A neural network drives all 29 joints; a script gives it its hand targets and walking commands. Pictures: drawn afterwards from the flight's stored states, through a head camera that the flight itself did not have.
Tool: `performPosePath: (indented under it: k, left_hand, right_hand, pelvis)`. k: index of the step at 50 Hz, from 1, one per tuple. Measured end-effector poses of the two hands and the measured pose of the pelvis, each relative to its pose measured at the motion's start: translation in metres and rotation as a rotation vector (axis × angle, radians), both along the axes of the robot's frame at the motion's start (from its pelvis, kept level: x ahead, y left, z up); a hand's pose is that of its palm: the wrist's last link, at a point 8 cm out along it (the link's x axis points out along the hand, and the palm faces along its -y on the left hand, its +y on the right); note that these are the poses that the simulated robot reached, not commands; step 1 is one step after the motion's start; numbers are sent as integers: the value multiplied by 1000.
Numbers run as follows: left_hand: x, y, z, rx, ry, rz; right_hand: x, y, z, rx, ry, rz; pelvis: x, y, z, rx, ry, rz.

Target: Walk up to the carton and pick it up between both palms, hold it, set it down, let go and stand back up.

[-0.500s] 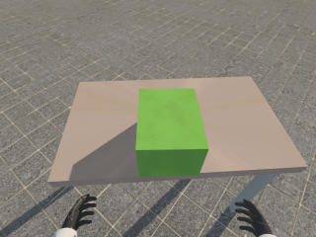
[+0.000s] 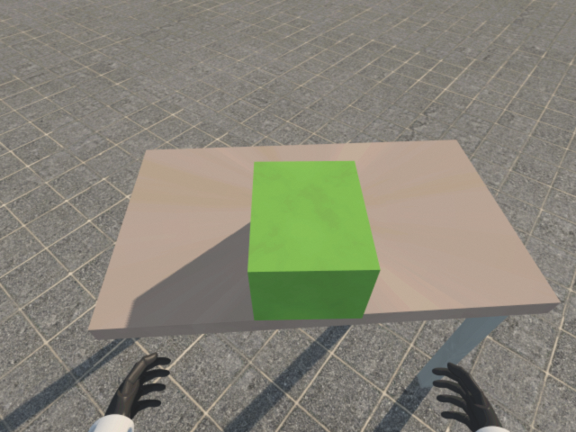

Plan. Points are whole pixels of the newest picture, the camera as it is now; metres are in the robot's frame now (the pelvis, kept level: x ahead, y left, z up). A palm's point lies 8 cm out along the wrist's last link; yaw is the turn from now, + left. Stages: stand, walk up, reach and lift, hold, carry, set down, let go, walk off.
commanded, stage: stand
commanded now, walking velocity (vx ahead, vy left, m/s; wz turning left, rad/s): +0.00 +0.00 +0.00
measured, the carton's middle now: (306, 237) +0.45 -0.02 -0.04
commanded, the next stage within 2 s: walk up in 1.72 s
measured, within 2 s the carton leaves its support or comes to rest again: neither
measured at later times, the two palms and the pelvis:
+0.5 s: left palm (117, 422) +0.15 +0.24 -0.07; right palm out of the picture +0.14 -0.25 -0.07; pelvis -0.01 +0.00 +0.00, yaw +0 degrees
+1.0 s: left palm out of the picture +0.14 +0.24 -0.07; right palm out of the picture +0.14 -0.26 -0.07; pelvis -0.02 +0.00 +0.00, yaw +0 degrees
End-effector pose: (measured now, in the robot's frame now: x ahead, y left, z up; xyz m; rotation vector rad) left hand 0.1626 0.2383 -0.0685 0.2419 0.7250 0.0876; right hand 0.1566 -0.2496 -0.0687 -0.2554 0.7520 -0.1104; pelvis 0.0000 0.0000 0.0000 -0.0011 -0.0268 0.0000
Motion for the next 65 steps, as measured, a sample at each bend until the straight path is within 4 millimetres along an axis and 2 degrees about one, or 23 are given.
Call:
performPosePath:
  k: [32,65]
  left_hand:
    - [-17,5,1,13,5,1]
    - [-28,8,-3,19,59,10]
  right_hand:
    - [-15,-4,4,-13,-8,1]
    - [-26,-12,-1,-26,49,-8]
  pelvis:
    - [-14,0,1,0,-13,0]
    - [-16,-1,6,1,1,0]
